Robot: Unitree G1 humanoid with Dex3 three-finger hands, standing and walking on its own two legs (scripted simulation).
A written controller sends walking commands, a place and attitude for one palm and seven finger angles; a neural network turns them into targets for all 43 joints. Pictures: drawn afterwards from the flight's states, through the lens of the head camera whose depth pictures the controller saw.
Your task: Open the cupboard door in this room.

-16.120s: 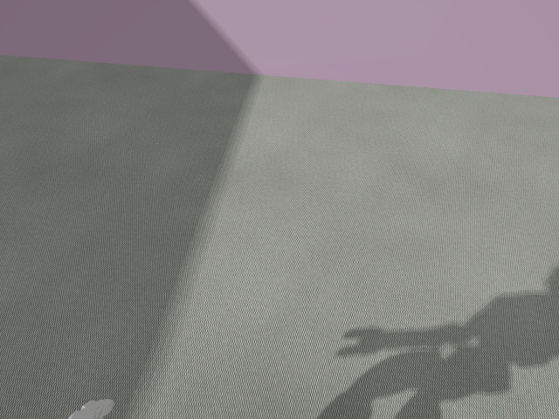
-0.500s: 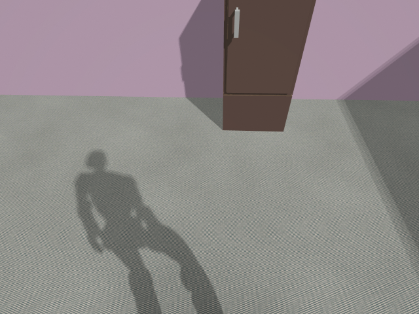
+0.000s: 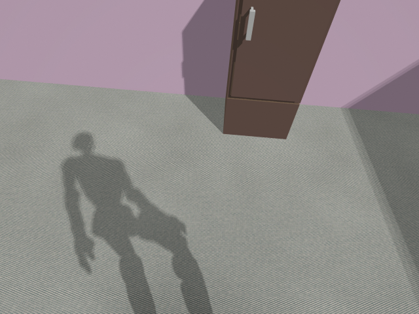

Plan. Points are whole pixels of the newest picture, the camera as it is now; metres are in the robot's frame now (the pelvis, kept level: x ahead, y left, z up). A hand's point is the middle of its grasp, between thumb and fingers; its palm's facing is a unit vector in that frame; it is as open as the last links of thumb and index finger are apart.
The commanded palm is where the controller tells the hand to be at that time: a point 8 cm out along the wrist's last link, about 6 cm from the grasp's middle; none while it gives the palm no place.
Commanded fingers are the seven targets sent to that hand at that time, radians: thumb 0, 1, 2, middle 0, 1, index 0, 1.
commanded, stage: stand and wait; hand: left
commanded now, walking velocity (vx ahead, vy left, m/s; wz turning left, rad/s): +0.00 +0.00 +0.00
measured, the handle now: (250, 23) +1.27 -0.10 -0.01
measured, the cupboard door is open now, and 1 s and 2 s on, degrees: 0 0 0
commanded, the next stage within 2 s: look at it before walking up in 0.58 s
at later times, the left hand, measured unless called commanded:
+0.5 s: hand out of the picture +0.10 +0.16 -0.17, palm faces +0.04 -0.97 -0.24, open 7.3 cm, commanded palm none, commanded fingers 0.00 0.90 0.90 -0.20 -0.30 -0.20 -0.30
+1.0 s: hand out of the picture +0.03 +0.14 -0.17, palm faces +0.05 -0.99 -0.16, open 7.4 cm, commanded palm none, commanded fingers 0.00 0.90 0.90 -0.20 -0.30 -0.20 -0.30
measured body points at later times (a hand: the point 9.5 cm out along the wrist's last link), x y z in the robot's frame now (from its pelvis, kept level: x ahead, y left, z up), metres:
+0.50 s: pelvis +0.07 -0.02 +0.01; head +0.09 -0.03 +0.45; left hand +0.10 +0.21 -0.15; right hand +0.05 -0.23 -0.16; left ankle +0.01 +0.11 -0.73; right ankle +0.04 -0.12 -0.73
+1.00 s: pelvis +0.05 -0.01 +0.01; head +0.07 -0.01 +0.46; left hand +0.03 +0.20 -0.15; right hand +0.05 -0.23 -0.15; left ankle +0.01 +0.11 -0.73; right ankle +0.04 -0.12 -0.73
